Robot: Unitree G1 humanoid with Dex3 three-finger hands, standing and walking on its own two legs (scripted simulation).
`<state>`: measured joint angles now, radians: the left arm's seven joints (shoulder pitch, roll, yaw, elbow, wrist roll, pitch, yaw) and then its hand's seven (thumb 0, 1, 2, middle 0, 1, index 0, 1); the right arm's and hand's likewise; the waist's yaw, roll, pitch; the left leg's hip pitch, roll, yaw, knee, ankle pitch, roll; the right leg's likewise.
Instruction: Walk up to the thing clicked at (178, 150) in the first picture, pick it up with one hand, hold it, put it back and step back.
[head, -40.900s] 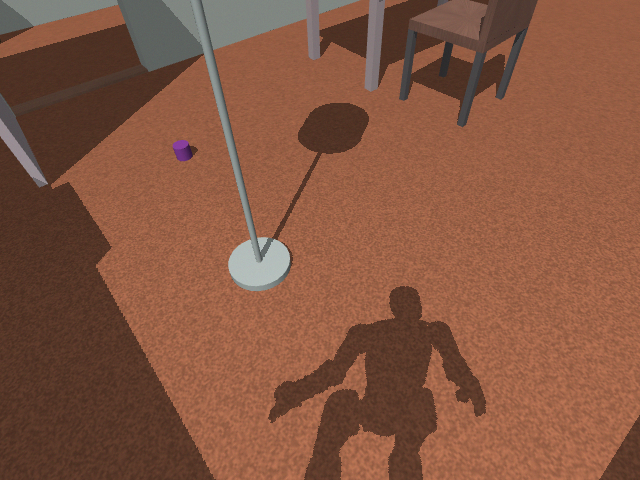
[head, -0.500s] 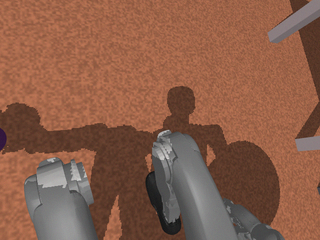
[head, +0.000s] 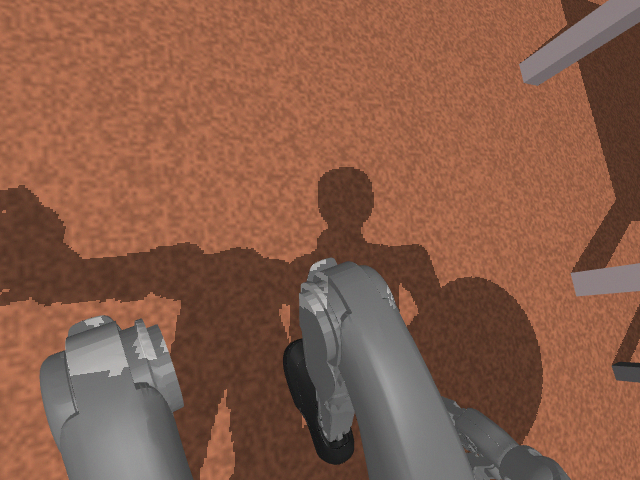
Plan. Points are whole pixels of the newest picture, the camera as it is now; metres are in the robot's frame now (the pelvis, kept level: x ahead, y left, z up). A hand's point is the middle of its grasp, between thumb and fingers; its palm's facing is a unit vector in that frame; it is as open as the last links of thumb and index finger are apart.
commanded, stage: open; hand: left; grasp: from above
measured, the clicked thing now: out of the picture +0.39 +0.36 -0.26
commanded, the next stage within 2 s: withdraw in 0.48 s
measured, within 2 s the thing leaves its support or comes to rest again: neither
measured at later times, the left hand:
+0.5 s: hand out of the picture +0.38 +0.35 -0.23, palm faces -0.44 -0.20 -0.88, open 13.8 cm
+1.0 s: hand out of the picture +0.39 +0.38 -0.12, palm faces -0.30 -0.09 -0.95, open 14.0 cm
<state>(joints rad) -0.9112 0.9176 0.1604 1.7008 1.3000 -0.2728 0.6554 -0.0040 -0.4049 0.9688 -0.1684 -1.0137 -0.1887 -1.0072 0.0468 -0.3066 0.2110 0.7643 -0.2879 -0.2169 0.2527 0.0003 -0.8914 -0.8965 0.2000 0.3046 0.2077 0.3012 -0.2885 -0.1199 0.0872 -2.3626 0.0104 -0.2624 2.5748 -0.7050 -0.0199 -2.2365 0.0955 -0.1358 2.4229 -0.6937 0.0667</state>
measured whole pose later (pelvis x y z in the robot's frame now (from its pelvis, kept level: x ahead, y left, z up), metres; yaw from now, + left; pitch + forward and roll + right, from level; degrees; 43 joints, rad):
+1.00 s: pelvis +0.00 +0.00 +0.03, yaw +3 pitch +32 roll -11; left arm -0.75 0.73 0.12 1.22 1.20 -0.14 0.45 0.00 -0.50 0.98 -0.08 -1.01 -0.10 -1.01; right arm 0.10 -0.26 0.05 0.78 -0.15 -0.11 0.25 0.00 -0.90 -0.90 0.20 0.30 0.21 0.30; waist -0.17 -0.02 -0.09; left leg -2.33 0.01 -0.19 2.45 -0.69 -0.01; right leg -2.22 0.06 -0.09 2.34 -0.71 0.06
